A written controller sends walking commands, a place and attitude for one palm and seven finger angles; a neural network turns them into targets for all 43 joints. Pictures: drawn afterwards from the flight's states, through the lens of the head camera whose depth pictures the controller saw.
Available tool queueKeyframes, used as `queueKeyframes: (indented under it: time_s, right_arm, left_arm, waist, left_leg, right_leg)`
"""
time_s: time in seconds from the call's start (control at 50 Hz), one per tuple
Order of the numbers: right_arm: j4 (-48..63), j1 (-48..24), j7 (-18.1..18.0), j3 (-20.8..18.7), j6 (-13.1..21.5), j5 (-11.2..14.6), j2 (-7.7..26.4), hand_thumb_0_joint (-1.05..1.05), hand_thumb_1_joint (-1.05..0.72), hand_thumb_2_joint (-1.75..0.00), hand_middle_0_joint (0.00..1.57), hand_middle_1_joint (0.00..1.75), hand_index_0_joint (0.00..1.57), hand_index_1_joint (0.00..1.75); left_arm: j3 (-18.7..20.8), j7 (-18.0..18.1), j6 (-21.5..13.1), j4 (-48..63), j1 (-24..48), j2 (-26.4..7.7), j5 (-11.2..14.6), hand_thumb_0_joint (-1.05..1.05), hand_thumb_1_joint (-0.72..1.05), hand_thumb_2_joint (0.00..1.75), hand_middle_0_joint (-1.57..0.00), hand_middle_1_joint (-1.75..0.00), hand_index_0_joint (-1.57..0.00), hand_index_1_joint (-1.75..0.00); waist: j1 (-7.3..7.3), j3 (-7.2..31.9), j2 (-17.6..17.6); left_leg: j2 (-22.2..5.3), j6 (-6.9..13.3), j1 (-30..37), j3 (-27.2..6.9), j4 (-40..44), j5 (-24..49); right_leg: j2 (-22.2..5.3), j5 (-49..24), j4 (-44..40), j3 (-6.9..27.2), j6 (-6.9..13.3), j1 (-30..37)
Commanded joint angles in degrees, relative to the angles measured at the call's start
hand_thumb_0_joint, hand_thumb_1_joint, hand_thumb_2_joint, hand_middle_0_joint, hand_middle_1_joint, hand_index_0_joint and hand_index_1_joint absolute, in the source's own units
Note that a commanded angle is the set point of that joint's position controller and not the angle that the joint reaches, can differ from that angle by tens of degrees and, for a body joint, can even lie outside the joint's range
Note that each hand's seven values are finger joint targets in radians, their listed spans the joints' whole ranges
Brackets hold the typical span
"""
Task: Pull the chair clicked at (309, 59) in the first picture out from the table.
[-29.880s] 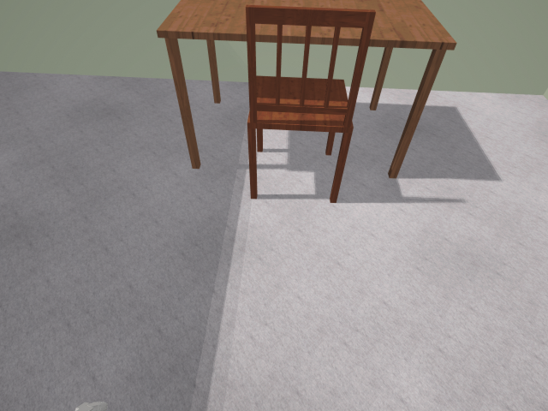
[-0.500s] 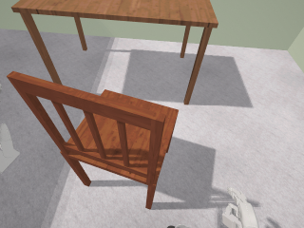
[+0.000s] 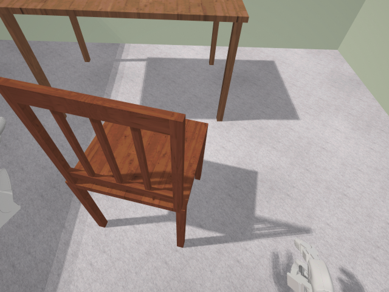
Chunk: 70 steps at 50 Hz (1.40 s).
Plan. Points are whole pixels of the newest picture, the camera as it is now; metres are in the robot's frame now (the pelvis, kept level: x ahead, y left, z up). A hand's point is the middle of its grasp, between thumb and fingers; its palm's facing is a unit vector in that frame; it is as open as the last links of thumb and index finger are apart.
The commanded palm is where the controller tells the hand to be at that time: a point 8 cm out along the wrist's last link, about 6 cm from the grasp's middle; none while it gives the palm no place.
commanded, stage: stop stepping back and stand still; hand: left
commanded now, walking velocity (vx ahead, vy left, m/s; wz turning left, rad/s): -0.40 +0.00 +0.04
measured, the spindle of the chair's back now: (108, 154) +0.47 +0.24 -0.07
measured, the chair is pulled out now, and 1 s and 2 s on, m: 0.61 0.61 0.61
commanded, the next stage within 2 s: let the arm hang, fingers relaxed in 0.74 s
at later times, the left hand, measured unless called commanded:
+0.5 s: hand out of the picture +0.11 +0.24 +0.17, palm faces +0.44 -0.79 -0.42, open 7.4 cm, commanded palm +0.04 +0.28 +0.18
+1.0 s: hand out of the picture +0.10 +0.22 -0.05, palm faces +0.15 -0.92 -0.35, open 7.4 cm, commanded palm none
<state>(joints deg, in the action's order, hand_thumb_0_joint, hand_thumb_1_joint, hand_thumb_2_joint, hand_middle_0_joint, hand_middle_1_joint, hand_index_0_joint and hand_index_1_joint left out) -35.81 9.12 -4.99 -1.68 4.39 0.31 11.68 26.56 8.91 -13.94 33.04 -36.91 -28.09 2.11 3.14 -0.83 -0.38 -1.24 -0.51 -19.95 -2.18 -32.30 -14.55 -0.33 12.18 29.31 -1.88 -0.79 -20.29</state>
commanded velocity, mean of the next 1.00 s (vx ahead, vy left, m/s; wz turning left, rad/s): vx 0.10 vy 0.01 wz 0.00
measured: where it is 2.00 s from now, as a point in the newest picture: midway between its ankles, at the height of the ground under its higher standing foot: outside the picture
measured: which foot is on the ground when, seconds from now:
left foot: down 0.00-0.26, up 0.28-0.38, down 0.40-1.00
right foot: down 0.00-0.44, up 0.46-0.56, down 0.58-1.00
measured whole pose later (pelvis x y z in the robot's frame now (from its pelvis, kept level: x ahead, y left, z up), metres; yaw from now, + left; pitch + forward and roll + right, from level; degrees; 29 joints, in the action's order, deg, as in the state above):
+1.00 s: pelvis -0.09 -0.02 +0.00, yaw +3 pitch +1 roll +0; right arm -46.3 10.2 0.2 -0.5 2.2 -1.2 13.0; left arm 6.4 1.8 1.4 -23.2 -13.5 -14.4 -2.0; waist 0.6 1.7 2.2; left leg 2.0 1.1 -18.0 -1.8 -30.7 -13.3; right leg -1.3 16.3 31.0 -2.6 0.1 -15.4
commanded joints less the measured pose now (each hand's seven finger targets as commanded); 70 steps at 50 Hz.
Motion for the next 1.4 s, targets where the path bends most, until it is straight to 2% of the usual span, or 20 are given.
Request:
queueKeyframes:
  time_s: [0.0,0.02,0.04,0.08,0.16,0.22,0.28,0.36,0.4,0.44,0.52,0.62,0.68,0.8,0.82,0.84,0.92,1.04,1.14,1.38]
  right_arm:
    - [8.43,-4.07,-0.21,-3.22,4.4,0.36,6.68,0.0,-0.9,-0.9,0.2,0.3,0.2,0.3]
    - [8.19,-4.28,-0.11,-2.24,5.72,-1.21,5.89,0.0,-0.9,-0.9,0.2,0.3,0.2,0.3]
    - [7.71,-2.73,0.23,-2.25,6.22,-1.53,5.85,0.0,-0.9,-0.9,0.2,0.3,0.2,0.3]
    - [7.68,-0.57,1.37,-2.48,6.81,0.08,6.82,0.0,-0.9,-0.9,0.2,0.3,0.2,0.3]
    - [7.87,-0.72,0.87,-0.66,7.23,0.72,7.11,0.0,-0.9,-0.9,0.2,0.3,0.2,0.3]
    - [7.73,0.03,0.17,-1.44,6.09,0.32,7.15,0.0,-0.9,-0.9,0.2,0.3,0.2,0.3]
    - [5.61,0.94,0.65,-0.78,4.73,-0.26,6.87,0.0,-0.9,-0.9,0.2,0.3,0.2,0.3]
    - [7.57,-0.47,-0.09,-0.09,5.17,-0.02,7.43,0.0,-0.9,-0.9,0.2,0.3,0.2,0.3]
    - [9.36,-0.03,0.04,-0.95,5.95,0.53,8.1,0.0,-0.9,-0.9,0.2,0.3,0.2,0.3]
    - [9.58,-1.73,0.37,-0.65,6.1,0.48,6.79,0.0,-0.9,-0.9,0.2,0.3,0.2,0.3]
    - [8.83,-0.23,0.68,-0.52,7.5,0.42,6.29,0.0,-0.9,-0.9,0.2,0.3,0.2,0.3]
    - [6.42,1.7,0.9,-1.59,7.29,0.31,6.82,0.0,-0.9,-0.9,0.2,0.3,0.2,0.3]
    - [5.74,0.38,1.02,-1.08,7.68,0.26,6.85,0.0,-0.9,-0.9,0.2,0.3,0.2,0.3]
    - [7.21,-1.75,0.56,-0.81,7.39,0.82,6.35,0.0,-0.9,-0.9,0.2,0.3,0.2,0.3]
    - [-5.87,0.69,5.7,-2.44,5.6,-0.83,12.49,0.0,-0.9,-0.9,0.2,0.3,0.2,0.3]
    - [-5.87,4.47,5.45,-1.45,2.06,-0.51,6.63,0.0,-0.9,-0.9,0.2,0.3,0.2,0.3]
    - [-5.18,5.06,5.08,-0.46,-0.92,-1.77,6.88,0.0,-0.9,-0.9,0.2,0.3,0.2,0.3]
    - [-11.72,3.55,4.43,0.76,-2.58,-1.6,7.24,0.0,-0.9,-0.9,0.2,0.3,0.2,0.3]
    - [-16.4,7.1,3.82,0.35,-3.25,-1.67,4.27,0.0,-0.9,-0.9,0.2,0.3,0.2,0.3]
    - [-22.79,13.07,3.42,0.7,-3.49,-1.05,3.89,0.0,-0.9,-0.9,0.2,0.3,0.2,0.3]
  left_arm:
    - [6.64,0.91,-3.35,9.58,-2.71,-6.43,1.52,0.0,0.9,0.9,-0.2,-0.3,-0.2,-0.3]
    - [7.59,0.79,-3.42,12.41,-1.03,-7.88,1.87,0.0,0.9,0.9,-0.2,-0.3,-0.2,-0.3]
    - [6.55,1.03,-2.85,14.63,0.35,-6.78,1.59,0.0,0.9,0.9,-0.2,-0.3,-0.2,-0.3]
    - [4.53,1.43,-1.95,16.4,1.35,-5.46,1.28,0.0,0.9,0.9,-0.2,-0.3,-0.2,-0.3]
    - [5.69,2.26,-0.88,11.42,4.33,-7.12,0.86,0.0,0.9,0.9,-0.2,-0.3,-0.2,-0.3]
    - [5.68,2.51,0.42,7.61,8.95,-7.98,-0.14,0.0,0.9,0.9,-0.2,-0.3,-0.2,-0.3]
    - [3.92,2.15,0.78,3.45,10.4,-6.77,0.45,0.0,0.9,0.9,-0.2,-0.3,-0.2,-0.3]
    - [2.3,1.55,0.03,1.57,12.44,-5.34,-0.22,0.0,0.9,0.9,-0.2,-0.3,-0.2,-0.3]
    - [3.18,1.24,-0.92,4.41,9.78,-5.73,-0.27,0.0,0.9,0.9,-0.2,-0.3,-0.2,-0.3]
    - [4.47,0.6,-0.56,4.56,7.94,-6.23,-1.02,0.0,0.9,0.9,-0.2,-0.3,-0.2,-0.3]
    - [3.67,0.44,-1.46,6.34,8.27,-6.55,-1.0,0.0,0.9,0.9,-0.2,-0.3,-0.2,-0.3]
    - [4.05,0.77,-1.48,4.1,8.48,-6.05,0.03,0.0,0.9,0.9,-0.2,-0.3,-0.2,-0.3]
    - [3.61,0.95,-1.72,2.87,9.39,-5.53,0.4,0.0,0.9,0.9,-0.2,-0.3,-0.2,-0.3]
    - [3.16,0.68,-1.4,2.47,9.99,-5.49,-0.33,0.0,0.9,0.9,-0.2,-0.3,-0.2,-0.3]
    - [-19.34,-7.33,9.48,-39.55,12.73,8.91,-5.94,0.0,0.9,0.9,-0.2,-0.3,-0.2,-0.3]
    - [-19.24,-8.39,13.28,-41.76,10.5,12.98,-4.51,0.0,0.9,0.9,-0.2,-0.3,-0.2,-0.3]
    - [-21.76,-8.2,13.74,-52.39,17.34,11.4,-4.3,0.0,0.9,0.9,-0.2,-0.3,-0.2,-0.3]
    - [-24.28,-7.5,14.27,-72.54,19.71,9.08,-3.3,0.0,0.9,0.9,-0.2,-0.3,-0.2,-0.3]
    - [-24.0,-7.18,13.88,-81.25,17.78,11.65,-3.25,0.0,0.9,0.9,-0.2,-0.3,-0.2,-0.3]
    - [-26.15,-7.23,13.78,-91.3,14.96,12.53,-2.61,0.0,0.9,0.9,-0.2,-0.3,-0.2,-0.3]
  waist:
    - [-3.46,10.2,10.49]
    - [-3.38,10.82,19.43]
    - [-2.94,10.13,19.94]
    - [-2.88,10.18,14.87]
    - [-1.68,4.87,10.05]
    - [-1.52,1.25,-1.92]
    - [-0.54,2.64,-8.49]
    - [-0.94,-4.07,-1.77]
    - [-1.95,-3.05,8.99]
    - [-2.59,-0.84,20.74]
    - [-2.67,-2.57,4.96]
    - [-1.09,0.38,-3.78]
    - [-1.24,1.97,-2.5]
    - [-2.32,-1.2,4.19]
    - [-0.4,-3.8,1.91]
    - [-2.26,2.32,0.18]
    - [-2.86,5.74,-11.08]
    - [-3.83,3.11,5.77]
    - [-3.31,3.15,9.87]
    - [-3.18,-1.74,0.65]
  left_leg:
    - [-16.28,6.02,6.76,-11.0,12.06,35.93]
    - [-18.23,7.96,2.37,-13.62,14.82,32.55]
    - [-17.63,8.31,1.87,-12.1,13.19,30.99]
    - [-13.96,6.54,7.1,-7.81,8.97,25.49]
    - [-6.11,2.25,-4.15,-3.87,10.11,-17.09]
    - [0.82,0.41,0.71,0.66,-2.9,-17.63]
    - [1.91,0.84,7.35,2.02,-18.1,-7.88]
    - [-1.13,3.34,3.23,-2.44,7.31,-16.51]
    - [-8.59,6.31,-0.36,-13.8,20.05,-17.32]
    - [-12.0,7.24,-15.09,-17.31,28.31,-37.18]
    - [-6.3,5.29,-11.24,-8.6,15.45,-20.1]
    - [0.44,2.61,2.24,-0.21,-1.2,-9.01]
    - [-1.39,2.94,7.46,-1.83,6.37,0.09]
    - [-4.84,3.57,2.29,-5.66,15.4,-6.56]
    - [-4.3,3.56,-3.28,-6.36,5.25,11.2]
    - [-4.04,3.07,0.06,-4.17,5.7,15.32]
    - [-2.7,3.46,1.27,-6.0,3.99,15.46]
    - [-3.33,3.21,5.75,-6.17,9.37,19.64]
    - [-3.16,3.18,6.96,-5.74,11.0,9.11]
    - [-3.37,3.75,6.55,-5.54,12.87,4.21]
  right_leg:
    - [-1.22,8.56,11.33,1.35,0.27,2.31]
    - [-1.47,16.55,17.47,2.04,-0.19,2.38]
    - [-1.61,16.65,18.29,3.27,-0.14,3.25]
    - [-1.95,11.24,8.18,1.34,-0.46,3.79]
    - [-2.21,7.3,-7.7,1.3,0.52,13.66]
    - [-7.46,30.21,-16.78,11.54,4.41,-2.93]
    - [-15.28,27.84,-19.94,13.85,8.1,-10.56]
    - [-8.35,27.83,-12.27,7.19,4.27,-7.05]
    - [-0.85,13.1,2.72,1.38,1.25,1.27]
    - [0.82,11.55,15.74,-0.27,-0.28,11.86]
    - [-0.92,7.86,-6.43,0.79,0.98,16.18]
    - [-11.08,21.82,-18.88,17.66,6.84,2.42]
    - [-8.45,5.2,-13.47,11.31,4.86,5.61]
    - [-3.47,3.43,-11.77,7.03,1.51,10.11]
    - [-4.68,-11.02,-0.27,2.8,2.28,3.54]
    - [-4.64,-11.19,-1.45,3.59,1.82,6.13]
    - [-6.47,-10.88,-2.25,5.12,4.13,9.76]
    - [-4.49,-6.86,-4.16,4.58,2.93,11.71]
    - [-4.58,-4.14,-7.64,4.08,3.66,12.57]
    - [-5.11,-0.81,-9.5,4.29,3.98,9.99]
